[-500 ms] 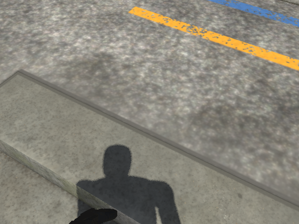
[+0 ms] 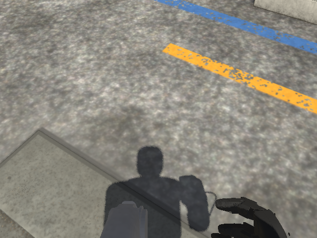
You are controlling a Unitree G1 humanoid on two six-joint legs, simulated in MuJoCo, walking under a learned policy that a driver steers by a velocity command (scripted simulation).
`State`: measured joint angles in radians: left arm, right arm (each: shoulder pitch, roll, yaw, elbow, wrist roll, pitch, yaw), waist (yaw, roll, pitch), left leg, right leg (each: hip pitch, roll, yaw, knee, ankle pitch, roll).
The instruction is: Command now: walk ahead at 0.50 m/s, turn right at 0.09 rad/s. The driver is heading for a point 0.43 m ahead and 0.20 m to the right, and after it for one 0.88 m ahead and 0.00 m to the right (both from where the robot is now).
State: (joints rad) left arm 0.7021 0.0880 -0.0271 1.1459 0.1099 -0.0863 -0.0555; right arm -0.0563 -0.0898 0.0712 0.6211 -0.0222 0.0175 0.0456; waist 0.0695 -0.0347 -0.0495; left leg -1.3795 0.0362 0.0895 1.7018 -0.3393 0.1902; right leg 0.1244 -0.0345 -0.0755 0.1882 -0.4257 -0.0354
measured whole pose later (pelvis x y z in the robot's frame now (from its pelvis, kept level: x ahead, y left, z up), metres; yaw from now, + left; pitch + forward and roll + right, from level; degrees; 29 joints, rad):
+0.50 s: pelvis +0.35 +0.03 +0.16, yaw -12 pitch +4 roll +1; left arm -0.04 0.20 0.02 0.84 0.03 -0.08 -0.12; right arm 0.40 -0.16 0.02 1.04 -0.09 -0.15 0.03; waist -0.06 0.00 -0.09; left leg 0.01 -0.03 0.25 0.24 -0.33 0.04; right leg -0.88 -0.07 0.02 0.93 0.08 -0.10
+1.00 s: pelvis +0.67 -0.06 +0.16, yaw -20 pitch +4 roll -3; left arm 0.37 0.20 0.04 1.00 -0.02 -0.10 0.01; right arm 0.03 -0.24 -0.03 0.78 0.03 -0.10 -0.01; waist 0.08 0.03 -0.01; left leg -0.73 0.11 -0.02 0.65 0.08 0.02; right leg -0.04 0.09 0.03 0.27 -0.30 -0.04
